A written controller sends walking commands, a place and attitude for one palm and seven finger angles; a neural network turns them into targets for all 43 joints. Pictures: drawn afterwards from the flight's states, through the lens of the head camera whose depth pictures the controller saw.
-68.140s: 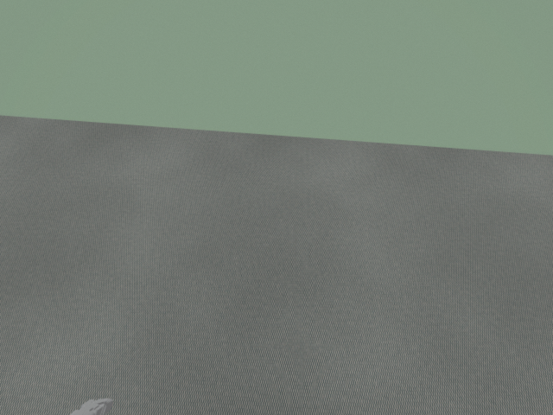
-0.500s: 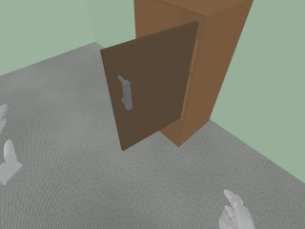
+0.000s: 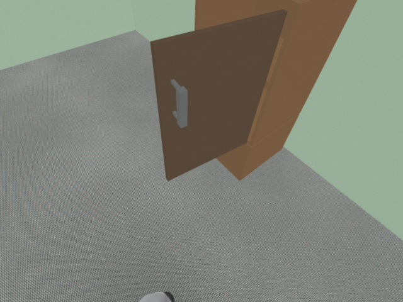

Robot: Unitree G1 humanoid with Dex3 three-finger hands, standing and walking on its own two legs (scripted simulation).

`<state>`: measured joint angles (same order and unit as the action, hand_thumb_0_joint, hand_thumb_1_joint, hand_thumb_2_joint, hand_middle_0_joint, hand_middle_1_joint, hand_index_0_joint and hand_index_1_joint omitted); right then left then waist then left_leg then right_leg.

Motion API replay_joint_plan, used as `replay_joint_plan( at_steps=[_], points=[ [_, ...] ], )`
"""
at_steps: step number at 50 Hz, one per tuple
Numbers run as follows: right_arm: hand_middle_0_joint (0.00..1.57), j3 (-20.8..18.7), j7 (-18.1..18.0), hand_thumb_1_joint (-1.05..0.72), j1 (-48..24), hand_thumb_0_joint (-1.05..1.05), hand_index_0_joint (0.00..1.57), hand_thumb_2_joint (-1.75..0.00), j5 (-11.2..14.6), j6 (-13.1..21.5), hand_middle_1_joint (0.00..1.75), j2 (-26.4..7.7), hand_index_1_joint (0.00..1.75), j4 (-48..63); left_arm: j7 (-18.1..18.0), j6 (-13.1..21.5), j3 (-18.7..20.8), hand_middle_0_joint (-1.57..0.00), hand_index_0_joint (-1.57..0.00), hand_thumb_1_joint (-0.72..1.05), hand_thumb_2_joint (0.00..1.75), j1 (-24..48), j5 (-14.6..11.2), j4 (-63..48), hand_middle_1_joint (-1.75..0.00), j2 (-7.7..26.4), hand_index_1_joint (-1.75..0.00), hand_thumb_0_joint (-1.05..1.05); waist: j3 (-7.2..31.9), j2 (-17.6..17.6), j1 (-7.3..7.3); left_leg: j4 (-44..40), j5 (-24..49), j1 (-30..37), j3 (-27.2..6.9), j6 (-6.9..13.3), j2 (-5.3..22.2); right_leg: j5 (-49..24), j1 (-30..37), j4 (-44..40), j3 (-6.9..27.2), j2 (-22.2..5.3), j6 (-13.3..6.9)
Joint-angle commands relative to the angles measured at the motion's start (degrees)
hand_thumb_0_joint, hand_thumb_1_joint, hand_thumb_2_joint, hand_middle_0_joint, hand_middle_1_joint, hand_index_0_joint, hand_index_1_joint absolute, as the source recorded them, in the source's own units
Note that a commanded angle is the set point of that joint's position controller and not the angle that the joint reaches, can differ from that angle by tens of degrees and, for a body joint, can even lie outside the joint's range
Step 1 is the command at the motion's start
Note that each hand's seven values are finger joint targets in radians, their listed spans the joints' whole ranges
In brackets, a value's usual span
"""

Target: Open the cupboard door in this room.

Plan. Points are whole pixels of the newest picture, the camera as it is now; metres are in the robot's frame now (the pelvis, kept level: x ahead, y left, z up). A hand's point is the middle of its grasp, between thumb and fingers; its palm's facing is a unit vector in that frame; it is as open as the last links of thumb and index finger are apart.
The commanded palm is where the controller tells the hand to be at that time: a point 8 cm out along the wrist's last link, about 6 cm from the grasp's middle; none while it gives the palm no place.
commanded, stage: let the arm hang, fingers relaxed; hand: left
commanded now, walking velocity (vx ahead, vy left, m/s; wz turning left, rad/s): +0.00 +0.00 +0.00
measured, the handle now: (178, 104) +0.60 +0.10 +0.01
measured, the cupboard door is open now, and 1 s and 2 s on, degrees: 82 82 82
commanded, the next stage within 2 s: look to check the result in 0.66 s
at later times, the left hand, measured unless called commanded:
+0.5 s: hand out of the picture -0.01 +0.18 -0.17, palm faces +0.02 -0.97 -0.23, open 7.4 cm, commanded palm none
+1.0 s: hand out of the picture -0.01 +0.15 -0.17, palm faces +0.03 -0.98 -0.20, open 7.4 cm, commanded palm none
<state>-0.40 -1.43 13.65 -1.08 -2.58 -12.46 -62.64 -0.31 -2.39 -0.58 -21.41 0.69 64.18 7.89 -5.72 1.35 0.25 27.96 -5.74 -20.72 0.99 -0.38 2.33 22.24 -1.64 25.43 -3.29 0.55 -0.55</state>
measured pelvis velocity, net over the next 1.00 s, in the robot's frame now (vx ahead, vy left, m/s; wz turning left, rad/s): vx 0.02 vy -0.02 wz -0.02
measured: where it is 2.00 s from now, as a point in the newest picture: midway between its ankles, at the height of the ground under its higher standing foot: outside the picture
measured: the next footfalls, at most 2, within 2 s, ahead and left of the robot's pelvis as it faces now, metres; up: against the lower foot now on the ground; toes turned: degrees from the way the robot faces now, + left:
none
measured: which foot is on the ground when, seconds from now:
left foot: down 0.00-1.00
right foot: down 0.00-1.00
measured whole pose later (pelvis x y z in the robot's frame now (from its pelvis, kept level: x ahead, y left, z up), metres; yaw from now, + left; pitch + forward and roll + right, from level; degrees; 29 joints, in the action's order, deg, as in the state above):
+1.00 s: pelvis +0.02 -0.02 +0.00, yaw -1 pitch -2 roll +0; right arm -1.2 -2.4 12.1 -1.0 -1.1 -9.0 -65.3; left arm -2.5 -0.3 1.4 -18.8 0.7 64.4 7.2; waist -4.5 -0.3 0.8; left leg 27.6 -7.7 -17.7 2.0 -1.5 2.9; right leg 23.0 1.7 23.3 -2.2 0.8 -1.3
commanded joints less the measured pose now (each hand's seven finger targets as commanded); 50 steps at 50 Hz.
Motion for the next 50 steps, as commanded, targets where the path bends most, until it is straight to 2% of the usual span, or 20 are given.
replay_joint_plan(
  at_steps=[1, 6, 8, 12, 14, 17, 18, 22, 28, 33, 36, 39, 44, 47, 50],
  points=[
    [0.20, -1.3, -0.8, -0.90, 0.4, 0.00, 0.20, -0.90, 0.3, 1.5, 0.30, -5.5, 0.30, 1.6, -1.3, 2.0, 2.0, -0.20, -0.20, 0.90, 0.90, -3.3, -0.3, -0.1, -0.30, 8.0, -0.30, 0.00, 4.0, -5.7, 0.78, -5.1, -1.0, 13.5, -5.0, 2.1, 4.0, -5.6, -11.2, -8.1, 3.8, -5.0, -2.3],
    [0.20, -1.8, -0.9, -0.90, 2.1, 0.00, 0.20, -0.90, 0.2, 1.2, 0.30, -4.0, 0.30, 0.1, -1.7, 2.0, 2.0, -0.20, -0.20, 0.90, 0.90, -5.6, -0.2, 1.7, -0.30, 6.4, -0.30, 0.00, 1.6, -2.9, 0.62, -6.1, -3.7, 12.4, -5.0, 2.2, 3.9, -3.3, -12.6, -8.0, 3.3, -4.9, -2.3],
    [0.20, -2.0, -0.8, -0.90, 2.1, 0.00, 0.20, -0.90, 0.3, 1.1, 0.30, -3.9, 0.30, -0.1, -1.8, 2.1, 2.1, -0.20, -0.20, 0.90, 0.90, -6.1, -0.2, 1.8, -0.30, 6.3, -0.30, 0.00, 0.9, -1.0, 0.32, -6.0, -3.7, 12.2, -4.6, 2.2, 3.8, -2.8, -13.2, -8.2, 3.2, -4.9, -2.4],
    [0.20, -2.1, -0.5, -0.90, 2.7, 0.00, 0.20, -0.90, 0.1, 0.8, 0.30, -2.5, 0.30, -1.0, -2.1, 1.9, 2.1, -0.20, -0.20, 0.90, 0.90, -6.2, -0.2, 1.6, -0.30, 6.0, -0.30, 0.00, -1.5, 0.3, 0.49, -6.4, -6.3, 10.7, -4.4, 2.0, 3.4, 0.0, -14.9, -8.3, 3.3, -5.1, -2.4],
    [0.20, -2.1, -0.3, -0.90, 2.7, 0.00, 0.20, -0.90, 0.0, 0.8, 0.30, -2.2, 0.30, -1.3, -2.1, 2.1, 2.2, -0.20, -0.20, 0.90, 0.90, -5.9, -0.2, 1.2, -0.30, 6.5, -0.30, 0.00, -1.5, 1.0, 0.53, -5.9, -5.0, 11.1, -3.9, 1.8, 3.2, 0.0, -15.2, -8.5, 3.2, -5.5, -2.5],
    [0.20, -2.0, -0.1, -0.90, 2.8, 0.00, 0.20, -0.90, -0.1, 0.8, 0.30, -1.7, 0.30, -1.7, -2.2, 2.1, 2.4, -0.20, -0.20, 0.90, 0.90, -4.8, -0.2, 0.6, -0.30, 6.8, -0.30, 0.00, -2.8, 0.0, 0.62, -5.8, -4.8, 10.6, -3.7, 1.7, 3.0, 0.4, -15.9, -8.7, 3.5, -5.7, -2.5],
    [0.20, -1.9, -0.1, -0.90, 2.7, 0.00, 0.20, -0.90, 0.0, 0.9, 0.30, -1.7, 0.30, -1.5, -2.2, 2.2, 2.4, -0.20, -0.20, 0.90, 0.90, -5.0, -0.2, 0.4, -0.30, 6.8, -0.30, 0.00, -2.3, 0.4, 0.37, -5.4, -3.6, 10.8, -3.6, 1.8, 3.0, -0.2, -15.6, -8.8, 3.6, -5.6, -2.4],
    [0.20, -1.7, -0.1, -0.90, 2.5, 0.00, 0.20, -0.90, -0.2, 1.2, 0.30, -1.5, 0.30, -1.7, -2.2, 2.3, 2.5, -0.20, -0.20, 0.90, 0.90, -3.8, -0.2, 0.0, -0.30, 6.7, -0.30, 0.00, -1.4, -2.1, 0.48, -5.4, -0.7, 10.8, -3.5, 1.8, 3.2, -3.5, -13.8, -7.8, 3.4, -5.6, -2.1],
    [0.20, -1.4, -0.2, -0.90, 1.9, 0.00, 0.20, -0.90, -0.1, 1.6, 0.30, -1.3, 0.30, -1.4, -2.4, 2.6, 2.7, -0.20, -0.20, 0.90, 0.90, -2.7, -0.2, -0.6, -0.30, 6.7, -0.30, 0.00, -0.7, -0.7, 0.12, -3.8, 5.0, 11.3, -2.8, 1.9, 3.4, -10.4, -11.9, -8.1, 3.3, -5.9, -1.3],
    [0.20, -1.4, -0.5, -0.90, 1.7, 0.00, 0.20, -0.90, -0.1, 1.8, 0.30, -1.4, 0.30, -1.1, -2.6, 2.7, 2.9, -0.20, -0.20, 0.90, 0.90, -2.2, -0.2, -1.2, -0.30, 6.5, -0.30, 0.00, 1.7, -0.3, 0.29, -1.9, 9.1, 12.3, -2.0, 2.1, 3.6, -19.1, -9.3, -7.4, 3.3, -6.2, -0.7],
    [0.20, -1.3, -0.7, -0.90, 1.5, 0.00, 0.20, -0.90, 0.0, 1.8, 0.30, -1.2, 0.30, -1.2, -2.7, 2.6, 2.9, -0.20, -0.20, 0.90, 0.90, -2.2, -0.3, -1.2, -0.30, 6.2, -0.30, 0.00, 1.6, -1.1, 0.33, -1.2, 10.1, 12.3, -1.6, 2.1, 3.5, -21.8, -8.8, -7.0, 3.4, -6.2, -0.4],
    [0.20, -1.4, -0.8, -0.90, 1.5, 0.00, 0.20, -0.90, 0.0, 1.8, 0.30, -1.1, 0.30, -1.1, -2.8, 2.5, 2.9, -0.20, -0.20, 0.90, 0.90, -2.2, -0.3, -1.2, -0.30, 6.0, -0.30, 0.00, 0.8, -0.4, 0.46, -1.0, 9.8, 12.3, -1.4, 2.1, 3.5, -22.3, -8.9, -7.3, 3.3, -6.1, -0.2],
    [0.20, -1.4, -1.0, -0.90, 1.4, 0.00, 0.20, -0.90, 0.1, 1.9, 0.30, -1.5, 0.30, -0.9, -2.8, 2.6, 3.0, -0.20, -0.20, 0.90, 0.90, -2.7, -0.2, -1.1, -0.30, 5.8, -0.30, 0.00, 1.9, -0.5, 0.50, -0.6, 11.2, 13.4, -1.3, 2.3, 3.7, -24.2, -8.2, -6.9, 3.4, -6.0, -0.2],
    [0.20, -1.4, -1.1, -0.90, 1.3, 0.00, 0.20, -0.90, 0.1, 1.9, 0.30, -1.6, 0.30, -0.9, -2.7, 2.5, 3.0, -0.20, -0.20, 0.90, 0.90, -2.9, -0.3, -0.9, -0.30, 5.9, -0.30, 0.00, 2.2, -1.2, 0.45, -0.8, 11.5, 13.7, -1.3, 2.4, 3.8, -23.8, -7.8, -7.0, 3.3, -6.0, -0.3],
    [0.20, -1.5, -1.0, -0.90, 0.9, 0.00, 0.20, -0.90, 0.2, 1.8, 0.30, -1.9, 0.30, -0.9, -2.6, 2.5, 2.8, -0.20, -0.20, 0.90, 0.90, -2.9, -0.2, -0.8, -0.30, 6.0, -0.30, 0.00, 0.9, -0.8, 0.53, -1.5, 9.6, 13.7, -1.6, 2.3, 3.9, -21.1, -8.7, -7.6, 3.5, -5.8, -0.5]
  ],
)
